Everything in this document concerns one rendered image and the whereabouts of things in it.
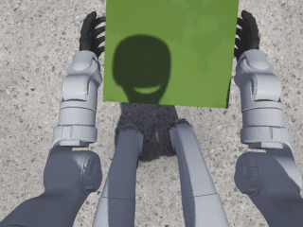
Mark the left robot hand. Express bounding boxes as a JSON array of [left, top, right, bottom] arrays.
[[79, 11, 106, 57]]

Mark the left robot forearm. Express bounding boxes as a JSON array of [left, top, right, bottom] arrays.
[[43, 50, 103, 186]]

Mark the left robot shin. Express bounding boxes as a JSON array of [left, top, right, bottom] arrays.
[[117, 124, 139, 160]]

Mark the right robot hand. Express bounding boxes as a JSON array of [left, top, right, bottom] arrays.
[[234, 10, 260, 62]]

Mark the right robot upper arm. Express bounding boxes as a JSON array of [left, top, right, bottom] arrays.
[[234, 151, 303, 227]]

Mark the left robot thigh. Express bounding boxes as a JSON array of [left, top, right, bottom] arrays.
[[92, 129, 144, 227]]

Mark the left robot upper arm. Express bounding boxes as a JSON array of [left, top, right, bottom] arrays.
[[0, 150, 103, 227]]

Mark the right robot forearm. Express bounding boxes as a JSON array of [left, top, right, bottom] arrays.
[[234, 49, 302, 190]]

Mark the carton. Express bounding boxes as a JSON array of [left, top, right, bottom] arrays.
[[102, 0, 240, 109]]

